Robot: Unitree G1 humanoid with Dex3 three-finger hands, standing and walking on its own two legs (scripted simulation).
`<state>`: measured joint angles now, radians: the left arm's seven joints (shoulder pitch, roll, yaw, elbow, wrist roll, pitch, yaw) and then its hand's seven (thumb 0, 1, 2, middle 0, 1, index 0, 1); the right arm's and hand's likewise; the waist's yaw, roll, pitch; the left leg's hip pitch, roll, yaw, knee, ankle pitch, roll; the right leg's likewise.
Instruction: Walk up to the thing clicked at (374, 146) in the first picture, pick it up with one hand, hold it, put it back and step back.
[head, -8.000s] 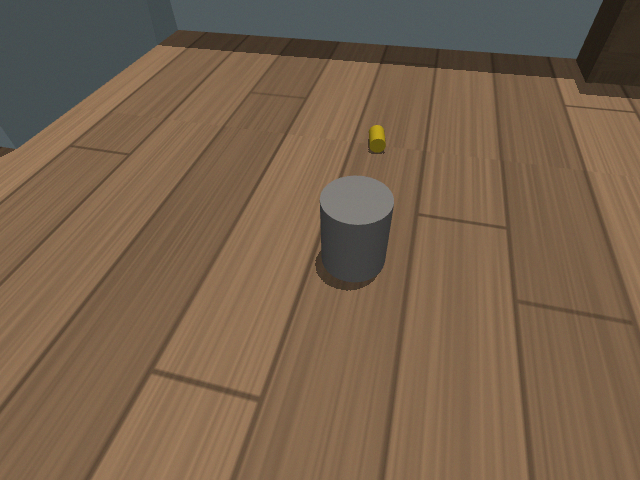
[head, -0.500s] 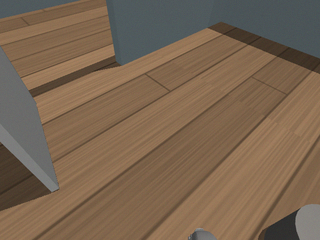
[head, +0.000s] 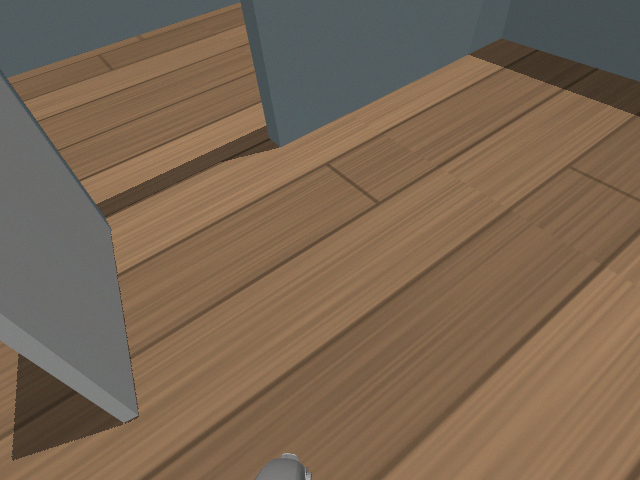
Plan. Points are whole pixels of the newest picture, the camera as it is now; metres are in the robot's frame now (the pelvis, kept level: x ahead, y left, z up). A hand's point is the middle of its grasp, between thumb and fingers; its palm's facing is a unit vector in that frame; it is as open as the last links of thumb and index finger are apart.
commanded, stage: walk up
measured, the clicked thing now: out of the picture +0.57 -1.28 -0.73
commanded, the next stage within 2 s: stand in 1.92 s
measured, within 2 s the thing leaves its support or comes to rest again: neither
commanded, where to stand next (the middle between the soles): +0.24 +0.03 m, yaw -1 degrees
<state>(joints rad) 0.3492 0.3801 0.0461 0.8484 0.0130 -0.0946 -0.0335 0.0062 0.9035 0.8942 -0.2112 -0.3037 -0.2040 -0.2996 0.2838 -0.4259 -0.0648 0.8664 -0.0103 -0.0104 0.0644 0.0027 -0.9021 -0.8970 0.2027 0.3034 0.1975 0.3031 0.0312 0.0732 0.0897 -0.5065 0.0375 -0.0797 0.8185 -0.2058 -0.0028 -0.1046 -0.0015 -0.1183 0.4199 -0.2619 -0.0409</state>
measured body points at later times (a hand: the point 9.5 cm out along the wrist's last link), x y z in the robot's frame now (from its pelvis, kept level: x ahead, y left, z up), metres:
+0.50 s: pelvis +0.14 +0.04 -0.01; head +0.16 +0.04 +0.44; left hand +0.19 +0.36 -0.12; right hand +0.22 -0.28 -0.11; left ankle +0.16 +0.15 -0.74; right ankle +0.25 -0.11 -0.71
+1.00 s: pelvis +0.17 +0.04 -0.01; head +0.16 +0.04 +0.44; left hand +0.25 +0.35 -0.13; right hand +0.21 -0.27 -0.14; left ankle +0.16 +0.18 -0.74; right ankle +0.25 -0.09 -0.74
